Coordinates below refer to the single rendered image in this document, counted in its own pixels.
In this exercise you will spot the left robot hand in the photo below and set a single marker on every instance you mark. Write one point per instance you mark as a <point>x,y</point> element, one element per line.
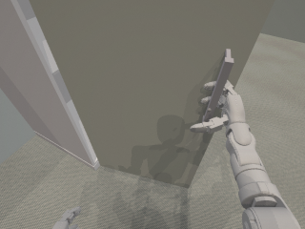
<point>67,218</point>

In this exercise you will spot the right robot hand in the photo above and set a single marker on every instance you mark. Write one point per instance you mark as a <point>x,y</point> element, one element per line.
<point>231,105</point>

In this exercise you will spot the handle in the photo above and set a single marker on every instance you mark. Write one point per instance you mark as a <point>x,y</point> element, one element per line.
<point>219,85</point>

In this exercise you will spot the robot right forearm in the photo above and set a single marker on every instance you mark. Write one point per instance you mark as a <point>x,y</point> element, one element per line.
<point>255,187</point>

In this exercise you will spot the right robot upper arm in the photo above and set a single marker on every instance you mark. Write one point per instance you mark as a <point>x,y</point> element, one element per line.
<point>268,218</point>

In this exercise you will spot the fridge door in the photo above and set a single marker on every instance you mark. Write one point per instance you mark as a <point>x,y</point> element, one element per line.
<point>136,70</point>

